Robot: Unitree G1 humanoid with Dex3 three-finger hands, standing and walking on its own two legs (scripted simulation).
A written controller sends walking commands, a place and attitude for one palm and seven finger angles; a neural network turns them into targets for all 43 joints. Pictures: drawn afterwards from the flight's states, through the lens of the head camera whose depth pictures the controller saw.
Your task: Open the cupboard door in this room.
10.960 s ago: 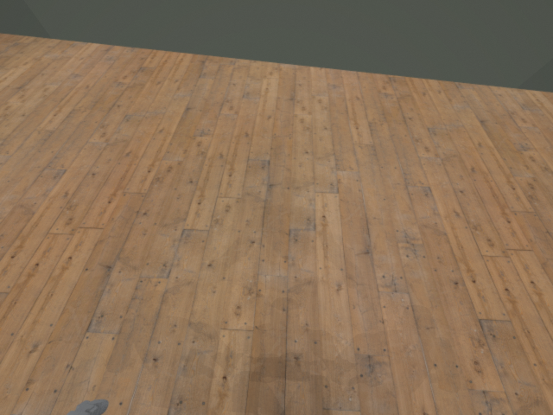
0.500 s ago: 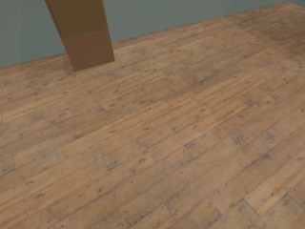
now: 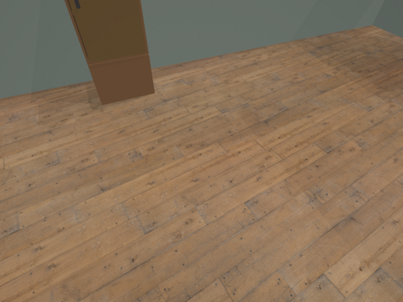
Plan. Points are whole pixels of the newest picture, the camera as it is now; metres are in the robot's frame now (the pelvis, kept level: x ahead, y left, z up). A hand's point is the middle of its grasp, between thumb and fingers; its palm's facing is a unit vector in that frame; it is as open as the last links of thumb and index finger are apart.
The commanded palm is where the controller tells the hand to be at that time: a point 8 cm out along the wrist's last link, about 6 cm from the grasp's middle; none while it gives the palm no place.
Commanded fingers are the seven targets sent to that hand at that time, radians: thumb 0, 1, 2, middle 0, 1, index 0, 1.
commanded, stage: stand and wait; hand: left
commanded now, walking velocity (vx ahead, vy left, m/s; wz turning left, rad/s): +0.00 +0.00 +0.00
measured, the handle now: out of the picture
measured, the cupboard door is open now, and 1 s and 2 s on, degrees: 0 0 0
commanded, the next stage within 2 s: turn or walk to find it in 1.26 s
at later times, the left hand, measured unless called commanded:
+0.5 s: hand out of the picture -0.03 +0.15 -0.17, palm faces +0.06 -0.98 -0.17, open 7.4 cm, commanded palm none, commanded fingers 0.00 0.90 0.90 -0.20 -0.30 -0.20 -0.30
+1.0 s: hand out of the picture -0.04 +0.15 -0.17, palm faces +0.05 -0.98 -0.19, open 7.4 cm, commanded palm none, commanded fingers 0.00 0.90 0.90 -0.20 -0.30 -0.20 -0.30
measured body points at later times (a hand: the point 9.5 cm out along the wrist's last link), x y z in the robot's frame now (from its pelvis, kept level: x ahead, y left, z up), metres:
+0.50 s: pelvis -0.02 -0.01 +0.00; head -0.02 -0.02 +0.45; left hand -0.03 +0.20 -0.16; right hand -0.04 -0.22 -0.16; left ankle -0.03 +0.11 -0.74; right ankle -0.01 -0.13 -0.74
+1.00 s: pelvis -0.03 -0.02 +0.00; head -0.03 -0.02 +0.45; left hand -0.04 +0.21 -0.16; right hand -0.04 -0.23 -0.16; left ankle -0.03 +0.11 -0.74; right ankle -0.01 -0.13 -0.74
